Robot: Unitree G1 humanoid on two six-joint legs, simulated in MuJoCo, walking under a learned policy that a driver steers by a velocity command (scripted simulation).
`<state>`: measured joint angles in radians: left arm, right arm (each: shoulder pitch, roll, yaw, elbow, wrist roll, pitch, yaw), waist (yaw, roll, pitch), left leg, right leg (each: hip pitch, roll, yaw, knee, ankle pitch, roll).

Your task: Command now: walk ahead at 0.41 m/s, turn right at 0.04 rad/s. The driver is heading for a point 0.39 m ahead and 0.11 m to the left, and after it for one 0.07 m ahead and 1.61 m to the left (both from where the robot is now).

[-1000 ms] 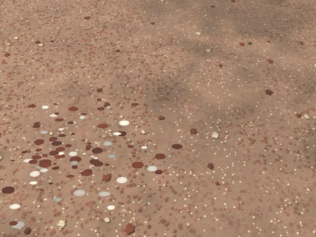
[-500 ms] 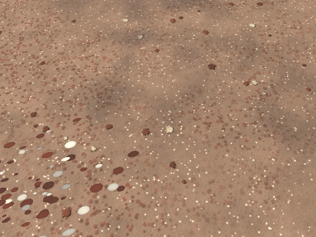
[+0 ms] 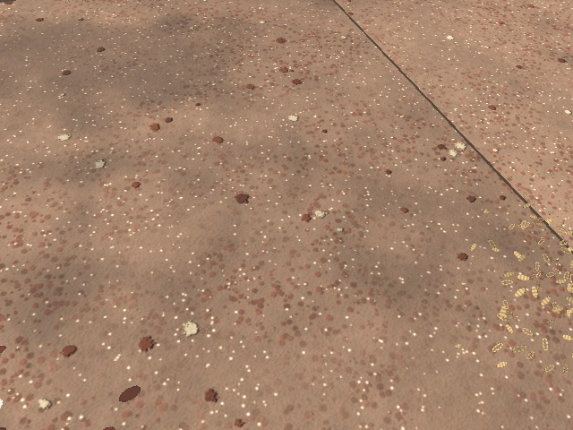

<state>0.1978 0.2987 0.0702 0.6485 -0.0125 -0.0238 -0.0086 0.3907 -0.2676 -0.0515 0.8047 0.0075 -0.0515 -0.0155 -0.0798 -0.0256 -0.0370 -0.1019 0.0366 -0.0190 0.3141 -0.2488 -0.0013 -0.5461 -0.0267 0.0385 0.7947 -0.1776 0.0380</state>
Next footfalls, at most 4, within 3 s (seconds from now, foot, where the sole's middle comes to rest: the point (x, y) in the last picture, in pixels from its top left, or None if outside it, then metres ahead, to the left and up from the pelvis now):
0.12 right None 0.14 -0.15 -0.79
0.62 left None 0.43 0.14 -0.79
1.10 right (226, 345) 0.76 0.09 -0.79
1.62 left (71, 344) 0.78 0.48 -0.79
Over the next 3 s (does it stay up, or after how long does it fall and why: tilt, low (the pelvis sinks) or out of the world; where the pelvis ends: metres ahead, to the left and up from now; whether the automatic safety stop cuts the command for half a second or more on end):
stays up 1.07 1.00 0.00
